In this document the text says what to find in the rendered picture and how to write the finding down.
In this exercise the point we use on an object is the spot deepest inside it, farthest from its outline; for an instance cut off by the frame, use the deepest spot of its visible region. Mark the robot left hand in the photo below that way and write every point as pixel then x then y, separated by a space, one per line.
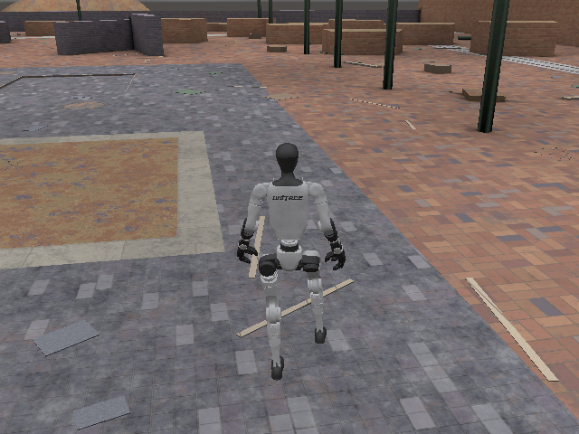
pixel 250 250

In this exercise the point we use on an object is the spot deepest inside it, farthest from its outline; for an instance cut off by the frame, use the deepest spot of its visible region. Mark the robot right forearm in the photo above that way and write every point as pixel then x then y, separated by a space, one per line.
pixel 333 239

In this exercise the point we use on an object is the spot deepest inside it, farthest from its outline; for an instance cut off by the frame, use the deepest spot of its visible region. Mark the robot right upper arm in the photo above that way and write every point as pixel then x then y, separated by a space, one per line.
pixel 317 191

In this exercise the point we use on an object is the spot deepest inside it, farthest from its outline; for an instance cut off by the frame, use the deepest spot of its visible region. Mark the robot left forearm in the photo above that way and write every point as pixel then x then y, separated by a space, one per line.
pixel 245 238

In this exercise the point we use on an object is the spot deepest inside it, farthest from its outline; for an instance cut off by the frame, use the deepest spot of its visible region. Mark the left robot foot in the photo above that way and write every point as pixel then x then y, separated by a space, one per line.
pixel 276 373

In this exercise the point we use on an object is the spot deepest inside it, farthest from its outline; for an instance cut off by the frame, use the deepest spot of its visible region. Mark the robot head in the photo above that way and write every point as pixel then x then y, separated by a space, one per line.
pixel 287 156

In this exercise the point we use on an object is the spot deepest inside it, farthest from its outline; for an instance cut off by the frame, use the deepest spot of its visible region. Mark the robot left upper arm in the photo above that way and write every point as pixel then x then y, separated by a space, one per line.
pixel 254 208

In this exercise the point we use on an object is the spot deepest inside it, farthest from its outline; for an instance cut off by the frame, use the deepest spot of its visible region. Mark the robot right hand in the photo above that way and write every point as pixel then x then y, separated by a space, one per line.
pixel 340 257

